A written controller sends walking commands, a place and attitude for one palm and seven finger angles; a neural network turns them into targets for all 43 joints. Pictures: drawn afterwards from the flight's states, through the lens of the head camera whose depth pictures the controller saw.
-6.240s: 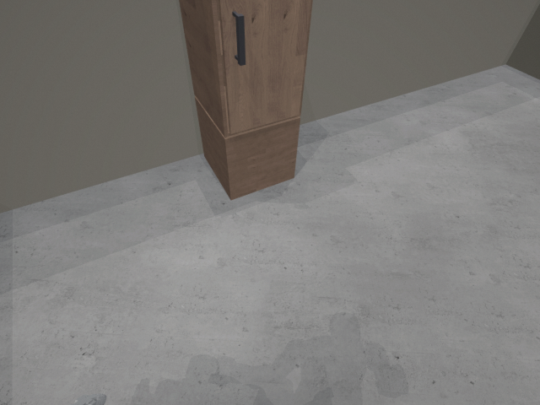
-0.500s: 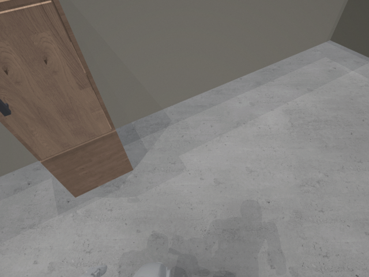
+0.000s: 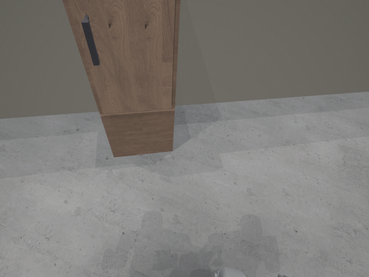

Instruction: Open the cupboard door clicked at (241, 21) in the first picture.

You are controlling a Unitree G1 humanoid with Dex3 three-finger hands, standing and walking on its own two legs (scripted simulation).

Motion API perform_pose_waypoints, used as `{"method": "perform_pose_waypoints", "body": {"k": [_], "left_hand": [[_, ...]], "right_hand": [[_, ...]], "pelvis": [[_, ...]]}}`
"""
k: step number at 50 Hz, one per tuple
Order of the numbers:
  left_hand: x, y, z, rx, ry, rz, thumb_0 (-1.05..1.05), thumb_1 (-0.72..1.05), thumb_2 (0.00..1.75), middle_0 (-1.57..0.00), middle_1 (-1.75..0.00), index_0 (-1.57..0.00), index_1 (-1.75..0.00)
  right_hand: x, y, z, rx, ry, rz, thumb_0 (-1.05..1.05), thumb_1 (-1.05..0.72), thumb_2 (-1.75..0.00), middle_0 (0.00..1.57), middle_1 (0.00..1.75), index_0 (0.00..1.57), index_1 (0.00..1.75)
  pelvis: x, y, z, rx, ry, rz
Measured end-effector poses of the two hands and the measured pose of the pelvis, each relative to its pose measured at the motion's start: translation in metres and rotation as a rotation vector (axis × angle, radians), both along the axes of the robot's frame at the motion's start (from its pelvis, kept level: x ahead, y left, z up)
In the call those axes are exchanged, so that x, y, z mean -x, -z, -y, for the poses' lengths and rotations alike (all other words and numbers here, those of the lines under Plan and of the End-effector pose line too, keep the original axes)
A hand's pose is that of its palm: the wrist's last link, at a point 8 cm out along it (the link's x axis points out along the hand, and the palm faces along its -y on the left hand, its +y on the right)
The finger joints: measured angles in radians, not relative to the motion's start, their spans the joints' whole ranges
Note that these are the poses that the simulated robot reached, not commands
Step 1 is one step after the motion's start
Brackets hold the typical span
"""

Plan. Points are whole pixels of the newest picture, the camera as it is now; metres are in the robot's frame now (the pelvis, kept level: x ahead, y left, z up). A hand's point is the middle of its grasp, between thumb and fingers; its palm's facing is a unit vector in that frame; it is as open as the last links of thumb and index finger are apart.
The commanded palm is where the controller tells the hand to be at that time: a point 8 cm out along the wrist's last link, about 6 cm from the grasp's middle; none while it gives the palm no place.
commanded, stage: turn to face it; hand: left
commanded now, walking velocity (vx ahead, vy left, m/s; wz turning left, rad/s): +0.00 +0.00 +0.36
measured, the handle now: (91, 41) +0.81 +0.39 +0.04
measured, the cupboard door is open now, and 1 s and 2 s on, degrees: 0 0 0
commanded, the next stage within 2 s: take the last steps up to it in 0.32 s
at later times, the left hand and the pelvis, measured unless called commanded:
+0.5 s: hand out of the picture +0.02 +0.15 -0.15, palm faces +0.21 -0.94 -0.26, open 7.4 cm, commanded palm none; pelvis -0.02 -0.05 +0.00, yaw +11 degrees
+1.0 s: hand out of the picture -0.01 +0.21 -0.18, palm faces +0.28 -0.95 -0.15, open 7.4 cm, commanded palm none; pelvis +0.04 +0.03 +0.01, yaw +13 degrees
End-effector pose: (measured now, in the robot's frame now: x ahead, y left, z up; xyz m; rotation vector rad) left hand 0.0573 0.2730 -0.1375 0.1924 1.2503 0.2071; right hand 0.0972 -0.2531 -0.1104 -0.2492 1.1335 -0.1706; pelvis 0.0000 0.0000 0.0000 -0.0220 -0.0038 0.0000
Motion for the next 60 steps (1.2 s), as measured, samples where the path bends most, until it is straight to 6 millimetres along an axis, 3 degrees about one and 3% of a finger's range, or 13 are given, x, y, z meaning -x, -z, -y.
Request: {"method": "perform_pose_waypoints", "body": {"k": [7,12,15,22,28,32,37,40,43,48,55,60], "left_hand": [[-0.017,-0.011,0.017,-0.007,-0.014,0.076,0.01,0.91,0.90,-0.19,-0.30,-0.20,-0.30],[-0.022,-0.018,0.042,-0.020,-0.017,0.128,0.01,0.90,0.90,-0.19,-0.30,-0.20,-0.30],[-0.015,-0.020,0.058,-0.036,-0.025,0.151,0.01,0.90,0.90,-0.20,-0.30,-0.20,-0.30],[0.031,-0.025,0.078,-0.023,-0.105,0.098,0.01,0.90,0.90,-0.20,-0.30,-0.20,-0.30],[0.081,-0.019,0.080,0.003,-0.201,0.036,0.01,0.91,0.90,-0.20,-0.30,-0.20,-0.30],[0.127,-0.011,0.076,0.034,-0.268,-0.043,0.01,0.91,0.90,-0.20,-0.30,-0.20,-0.30],[0.184,0.009,0.065,0.095,-0.347,-0.193,0.01,0.91,0.90,-0.20,-0.30,-0.20,-0.30],[0.198,0.016,0.057,0.128,-0.340,-0.282,0.01,0.91,0.90,-0.20,-0.30,-0.20,-0.30],[0.182,0.013,0.046,0.144,-0.318,-0.287,0.01,0.91,0.90,-0.19,-0.30,-0.20,-0.30],[0.119,0.009,0.026,0.138,-0.284,-0.181,0.01,0.91,0.90,-0.19,-0.30,-0.20,-0.30],[-0.004,0.007,0.011,0.105,-0.194,-0.037,0.01,0.91,0.90,-0.19,-0.30,-0.19,-0.30],[-0.107,0.006,0.014,0.068,-0.102,0.067,0.01,0.91,0.90,-0.19,-0.30,-0.19,-0.30]], "right_hand": [[0.016,0.015,-0.005,-0.054,-0.008,-0.048,0.00,-0.90,-0.90,0.21,0.30,0.21,0.30],[0.034,0.034,0.008,-0.093,-0.004,-0.100,0.00,-0.90,-0.90,0.21,0.30,0.21,0.30],[0.041,0.047,0.020,-0.114,-0.004,-0.125,0.00,-0.90,-0.90,0.21,0.30,0.20,0.30],[0.048,0.043,0.039,-0.106,-0.041,-0.183,0.00,-0.91,-0.90,0.20,0.30,0.20,0.30],[0.042,0.035,0.037,-0.074,-0.114,-0.217,0.00,-0.91,-0.90,0.20,0.30,0.20,0.30],[0.021,0.028,0.018,-0.059,-0.177,-0.194,0.00,-0.91,-0.90,0.20,0.30,0.20,0.29],[-0.014,0.022,-0.023,-0.040,-0.239,-0.086,0.00,-0.91,-0.90,0.20,0.30,0.20,0.29],[-0.019,0.019,-0.046,-0.044,-0.229,-0.039,0.00,-0.91,-0.90,0.20,0.30,0.20,0.30],[-0.008,0.014,-0.056,-0.040,-0.188,-0.052,0.00,-0.93,-0.90,0.20,0.30,0.20,0.30],[0.021,0.016,-0.057,-0.034,-0.139,-0.176,-0.01,-0.94,-0.90,0.21,0.30,0.20,0.30],[0.057,0.026,-0.059,-0.069,-0.040,-0.367,0.00,-0.92,-0.90,0.20,0.30,0.20,0.30],[0.060,0.039,-0.053,-0.107,0.030,-0.485,0.00,-0.91,-0.90,0.21,0.30,0.20,0.30]], "pelvis": [[0.002,0.000,0.008,-0.013,-0.054,0.002],[0.005,0.005,0.026,-0.031,-0.087,0.002],[0.008,0.009,0.038,-0.032,-0.110,0.010],[0.014,0.000,0.049,-0.054,-0.170,0.023],[0.016,-0.003,0.045,-0.056,-0.215,0.018],[0.014,-0.005,0.033,-0.050,-0.233,0.011],[0.010,0.004,0.004,-0.012,-0.241,0.010],[0.004,0.006,-0.009,-0.016,-0.224,0.022],[-0.006,0.000,-0.019,-0.012,-0.223,0.029],[-0.027,-0.005,-0.029,-0.018,-0.222,0.026],[-0.072,-0.001,-0.028,-0.035,-0.212,0.021],[-0.117,0.012,-0.015,-0.039,-0.199,0.016]]}}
